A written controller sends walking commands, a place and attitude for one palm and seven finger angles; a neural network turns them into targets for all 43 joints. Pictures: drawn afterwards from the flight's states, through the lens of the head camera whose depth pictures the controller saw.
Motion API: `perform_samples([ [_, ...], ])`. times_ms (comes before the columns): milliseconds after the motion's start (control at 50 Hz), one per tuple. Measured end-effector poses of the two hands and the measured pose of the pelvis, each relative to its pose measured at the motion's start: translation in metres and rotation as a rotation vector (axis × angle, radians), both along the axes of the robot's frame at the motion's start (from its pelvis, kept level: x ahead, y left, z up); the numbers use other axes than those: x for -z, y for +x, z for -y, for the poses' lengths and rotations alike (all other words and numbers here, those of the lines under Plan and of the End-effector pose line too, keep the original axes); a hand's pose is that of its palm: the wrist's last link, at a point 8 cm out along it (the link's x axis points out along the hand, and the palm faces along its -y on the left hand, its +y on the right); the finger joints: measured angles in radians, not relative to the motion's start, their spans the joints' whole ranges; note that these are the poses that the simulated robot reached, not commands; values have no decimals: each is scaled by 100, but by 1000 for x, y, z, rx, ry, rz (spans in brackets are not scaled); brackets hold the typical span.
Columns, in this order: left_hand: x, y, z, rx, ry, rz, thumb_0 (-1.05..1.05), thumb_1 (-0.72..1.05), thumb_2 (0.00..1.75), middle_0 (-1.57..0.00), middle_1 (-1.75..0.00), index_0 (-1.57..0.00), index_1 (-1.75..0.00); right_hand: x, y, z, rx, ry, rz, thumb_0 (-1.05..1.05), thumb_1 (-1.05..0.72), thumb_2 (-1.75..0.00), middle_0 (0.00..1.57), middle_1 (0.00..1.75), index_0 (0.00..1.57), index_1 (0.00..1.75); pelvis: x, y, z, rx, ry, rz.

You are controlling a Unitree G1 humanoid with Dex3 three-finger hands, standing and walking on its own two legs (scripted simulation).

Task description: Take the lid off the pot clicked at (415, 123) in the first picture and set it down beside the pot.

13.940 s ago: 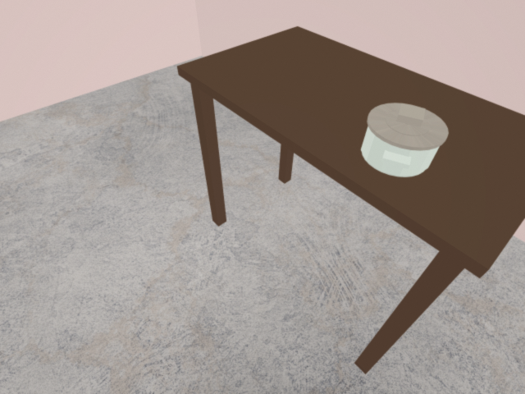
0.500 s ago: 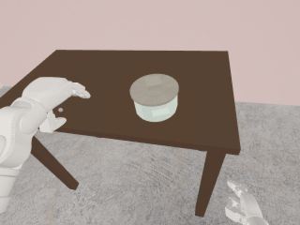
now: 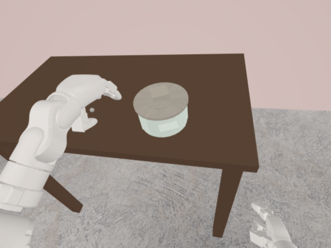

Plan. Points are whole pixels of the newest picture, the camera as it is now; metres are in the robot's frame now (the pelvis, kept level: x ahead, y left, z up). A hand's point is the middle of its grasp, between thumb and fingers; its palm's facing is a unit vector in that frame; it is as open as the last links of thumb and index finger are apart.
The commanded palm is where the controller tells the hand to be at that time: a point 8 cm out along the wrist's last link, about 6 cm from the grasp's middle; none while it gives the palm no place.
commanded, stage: move the open hand above the knob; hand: left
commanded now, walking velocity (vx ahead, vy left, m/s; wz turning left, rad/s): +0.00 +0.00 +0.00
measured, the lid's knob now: (159, 93) +0.50 +0.05 +0.12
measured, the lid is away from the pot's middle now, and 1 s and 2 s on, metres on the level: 0.00 0.00 0.00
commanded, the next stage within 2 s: lower the open fingers around the knob in 1.70 s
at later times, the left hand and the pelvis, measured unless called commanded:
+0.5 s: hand (122, 93) +0.41 +0.12 +0.19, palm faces -0.14 +0.01 -0.99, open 10.0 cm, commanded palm +0.39 +0.12 +0.26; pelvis +0.01 +0.00 +0.00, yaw -1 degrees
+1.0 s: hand (154, 75) +0.47 +0.05 +0.20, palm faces -0.18 +0.00 -0.98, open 10.0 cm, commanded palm +0.45 +0.07 +0.26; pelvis +0.03 +0.00 +0.00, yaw -1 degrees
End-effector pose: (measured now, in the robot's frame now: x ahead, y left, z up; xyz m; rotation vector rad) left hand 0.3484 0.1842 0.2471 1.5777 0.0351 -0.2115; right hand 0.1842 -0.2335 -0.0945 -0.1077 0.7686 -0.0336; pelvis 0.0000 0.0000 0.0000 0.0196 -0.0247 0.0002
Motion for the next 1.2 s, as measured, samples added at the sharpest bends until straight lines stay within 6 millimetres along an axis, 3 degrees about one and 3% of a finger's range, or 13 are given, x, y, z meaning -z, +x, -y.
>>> perform_samples([
  [600, -3, 60, 75, 67, -15, 16, 0, -32, 153, -87, -8, -86, -9, 7, 5, -7, 26, 46, -51, 1, -91, -90, 20, 29, 20, 29, 1, 16, -2, 8, 8, -28],
  [880, -5, 100, 122, 73, -15, 2, 0, -32, 153, -87, -8, -87, -9, 20, -19, 4, 87, 44, -133, 1, -91, -90, 20, 29, 20, 29, 1, 22, 2, 21, 14, -54],
  [1060, -5, 119, 128, 34, -25, -35, 0, -32, 153, -87, -8, -86, -9, 25, -38, 20, 137, 12, -187, 1, -91, -90, 20, 29, 20, 29, 0, 26, 5, 27, 15, -69],
  [1200, -4, 120, 121, 34, -42, -52, 0, -32, 153, -87, -8, -86, -9, 22, -40, 26, 155, -4, -178, 1, -91, -90, 20, 29, 20, 29, -1, 28, 4, 30, 13, -69],
])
